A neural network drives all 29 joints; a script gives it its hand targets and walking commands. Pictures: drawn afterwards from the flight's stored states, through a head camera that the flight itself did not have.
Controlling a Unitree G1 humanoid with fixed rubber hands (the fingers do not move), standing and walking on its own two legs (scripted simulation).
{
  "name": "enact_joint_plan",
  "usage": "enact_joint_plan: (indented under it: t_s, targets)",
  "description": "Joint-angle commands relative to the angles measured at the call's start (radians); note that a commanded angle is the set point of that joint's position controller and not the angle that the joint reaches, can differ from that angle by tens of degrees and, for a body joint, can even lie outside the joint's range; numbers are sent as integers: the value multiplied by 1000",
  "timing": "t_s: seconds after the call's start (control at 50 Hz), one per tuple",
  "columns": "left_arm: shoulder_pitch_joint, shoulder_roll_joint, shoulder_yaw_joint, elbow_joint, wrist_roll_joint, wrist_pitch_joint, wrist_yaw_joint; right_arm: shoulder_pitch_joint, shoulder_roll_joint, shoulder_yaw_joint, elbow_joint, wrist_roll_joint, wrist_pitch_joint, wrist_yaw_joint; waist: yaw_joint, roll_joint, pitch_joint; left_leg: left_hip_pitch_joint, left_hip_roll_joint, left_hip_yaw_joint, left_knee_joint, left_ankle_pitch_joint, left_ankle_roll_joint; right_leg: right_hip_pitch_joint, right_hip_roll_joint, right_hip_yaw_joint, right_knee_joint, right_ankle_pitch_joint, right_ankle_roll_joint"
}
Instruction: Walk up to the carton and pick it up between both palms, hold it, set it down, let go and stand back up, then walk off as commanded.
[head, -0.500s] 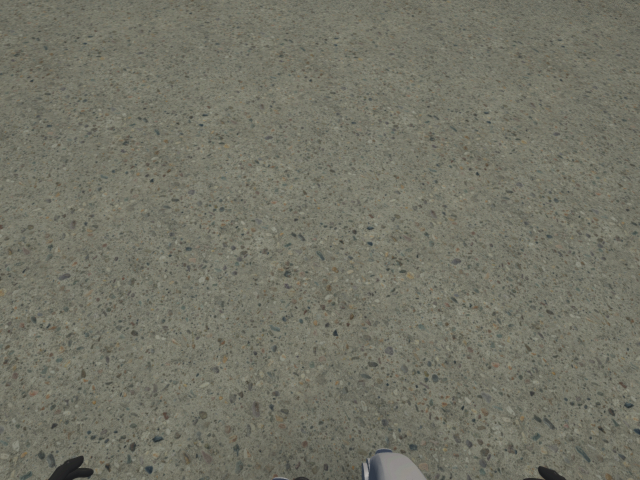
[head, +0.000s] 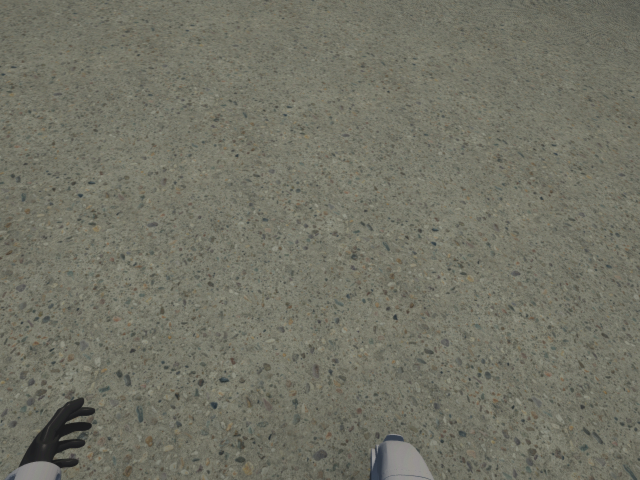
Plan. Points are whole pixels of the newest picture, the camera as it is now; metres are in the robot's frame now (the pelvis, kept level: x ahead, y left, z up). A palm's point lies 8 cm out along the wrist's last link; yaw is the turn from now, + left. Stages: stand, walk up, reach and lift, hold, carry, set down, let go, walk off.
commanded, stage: walk up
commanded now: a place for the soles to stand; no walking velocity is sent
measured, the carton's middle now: out of the picture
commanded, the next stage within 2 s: none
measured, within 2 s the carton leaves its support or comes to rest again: neither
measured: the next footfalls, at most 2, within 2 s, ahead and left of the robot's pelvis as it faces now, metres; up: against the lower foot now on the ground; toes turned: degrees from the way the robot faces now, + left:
right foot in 0.24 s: +0.04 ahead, -0.04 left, +0.00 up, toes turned +4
left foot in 0.58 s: -0.09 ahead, +0.31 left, +0.00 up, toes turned +7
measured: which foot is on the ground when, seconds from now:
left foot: down 0.00-0.24, up 0.26-0.56, down 0.58-1.00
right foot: up 0.00-0.22, down 0.24-0.60, up 0.62-1.00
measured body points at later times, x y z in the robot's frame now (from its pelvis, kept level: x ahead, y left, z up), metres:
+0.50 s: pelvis -0.09 +0.11 +0.03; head -0.02 +0.09 +0.47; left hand -0.04 +0.47 -0.05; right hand +0.09 -0.15 -0.09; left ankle -0.15 +0.28 -0.63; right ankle +0.00 -0.04 -0.70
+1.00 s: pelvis -0.16 +0.18 +0.04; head -0.11 +0.23 +0.48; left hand -0.13 +0.53 -0.09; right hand -0.01 -0.12 -0.04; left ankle -0.13 +0.31 -0.70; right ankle -0.13 +0.03 -0.63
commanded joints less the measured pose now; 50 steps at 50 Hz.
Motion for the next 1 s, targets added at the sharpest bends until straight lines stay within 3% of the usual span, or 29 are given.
enact_joint_plan:
  t_s: [0.0,0.04,0.08,0.1,0.14,0.18,0.2,0.22,0.24,0.26,0.3,0.32,0.46,0.48,0.5,0.54,0.56,0.58,0.6,0.62,0.66,0.68,0.72,0.74,0.78,0.8,0.86,0.88,0.98]
  targets:
    - [1,159,35,-41,-18,-4,17,-145,-344,-111,-187,-56,-45,-43,-25,380,-22,-223,120,-430,-539,874,179,-20,184,-23,359,-101,3]
    - [19,136,46,-53,-33,3,22,-70,-248,-90,-156,-50,-38,-55,-23,331,-61,60,43,-293,-398,1178,100,-57,188,-55,207,-72,15]
    - [77,122,29,-42,-36,-13,28,-17,-233,-80,-180,-47,-33,-55,-28,241,-189,267,48,-251,-317,1339,162,-63,200,-112,30,-58,26]
    - [135,109,34,-39,-38,-30,29,2,-217,-76,-187,-53,-38,-57,-49,225,-326,367,44,-218,-240,1318,186,7,200,-115,-191,-23,22]
    - [243,120,38,6,-23,-48,31,-29,-187,-59,-245,-35,-42,-40,18,137,-434,303,23,-191,-169,1235,162,305,186,-97,-481,234,17]
    - [340,172,46,23,0,-48,35,-54,-173,-51,-269,-16,-42,-47,98,106,-436,0,-52,-152,-73,904,68,623,69,54,-546,458,-31]
    - [353,188,51,17,7,-42,38,-30,-132,-30,-264,-21,-45,-49,93,-94,-412,-205,-98,-99,21,211,37,770,-148,253,-461,747,-97]
    - [306,234,67,-8,9,-34,39,20,-139,-28,-247,-42,-39,-52,56,-112,-347,-343,-140,-65,112,-17,31,770,-265,357,-397,1053,-145]
    - [264,219,74,-30,8,-31,33,22,-191,-44,-230,-62,-29,-55,57,-64,-358,-313,-102,-94,212,-61,49,686,-347,369,-390,1082,-243]
    - [173,223,81,-63,1,-33,32,36,-218,-67,-228,-72,-21,-52,27,-148,-324,-302,-67,-105,323,-30,65,580,-406,344,-439,982,-287]
    - [118,163,78,-96,2,-39,21,12,-226,-68,-198,-54,-16,-22,15,-78,-178,-252,-76,-75,397,87,22,332,-244,164,-473,782,-235]
    - [114,155,78,-103,17,-39,23,22,-207,-66,-202,-56,-13,-11,14,-149,-123,-211,-69,-60,440,169,3,221,-171,110,-487,687,-203]
    - [67,184,84,-141,36,-21,-44,6,-153,-42,-153,6,-46,-20,51,-264,-194,-117,-2,94,-72,157,-10,306,-84,-7,-445,196,-157]
    - [27,221,98,-143,44,-11,-51,63,-152,-49,-130,8,-48,-28,6,-304,-212,-46,29,95,-205,218,3,304,-86,-25,-405,106,-142]
    - [-11,197,83,-140,43,1,-55,109,-192,-68,-80,-4,-53,-40,-16,-168,-227,43,-3,133,-324,291,5,242,-57,-52,-290,50,-114]
    - [5,91,53,-145,23,36,-69,205,-259,-96,-9,-13,-74,-66,-65,183,-130,84,-7,-95,-402,209,17,-32,56,-101,113,-127,-26]
    - [16,36,30,-163,7,48,-71,129,-364,-110,-39,-36,-72,-83,-21,377,-69,-136,180,-500,-591,126,92,-96,135,-65,186,-176,3]
    - [26,82,27,-159,0,61,-70,31,-384,-112,-69,-34,-77,-82,17,266,-42,-290,196,-624,-717,-81,91,-11,169,33,231,-122,-1]
    - [8,111,34,-132,3,51,-68,-104,-398,-104,-110,-34,-82,-90,11,429,29,-423,260,-744,-870,-267,152,3,187,32,323,-123,-1]
    - [48,143,35,-94,-3,49,-56,-192,-380,-101,-113,-32,-88,-88,50,431,71,-424,220,-743,-854,-246,119,-3,157,102,330,-60,2]
    - [-1,164,60,-63,-1,55,-72,-110,-306,-84,-50,-34,-103,-99,26,279,64,-309,112,-581,-727,-12,78,24,160,92,333,53,5]
    - [54,145,59,-59,4,59,-73,-72,-301,-84,-56,-25,-118,-103,40,287,-50,-139,93,-555,-640,159,84,11,175,101,322,41,16]
    - [37,125,56,-90,17,56,-85,14,-281,-81,-56,-21,-140,-117,27,158,-172,54,125,-534,-548,365,123,-18,178,108,294,44,0]
    - [66,128,58,-76,21,67,-93,10,-288,-73,-29,-19,-146,-123,51,155,-263,182,110,-511,-511,345,122,-15,177,125,294,74,15]
    - [46,114,54,-89,36,65,-97,84,-273,-76,-43,-11,-153,-138,22,128,-331,295,135,-564,-553,254,113,-34,195,105,272,85,3]
    - [-6,105,51,-111,47,62,-102,138,-272,-83,-41,-16,-155,-143,-14,138,-307,340,158,-570,-521,326,136,-76,170,134,243,70,2]
    - [-48,106,39,-143,48,56,-105,166,-299,-91,-62,-16,-152,-154,-21,165,-290,358,196,-652,-518,272,212,-106,182,172,157,-15,4]
    - [-54,134,47,-139,54,61,-115,194,-284,-85,-65,-3,-153,-162,-38,65,-282,333,199,-684,-531,285,179,-74,190,179,170,-15,8]
    - [22,100,58,-157,53,57,-127,101,-316,-94,-111,-27,-159,-160,15,202,-198,21,149,-590,-510,382,217,81,202,157,68,-9,-7]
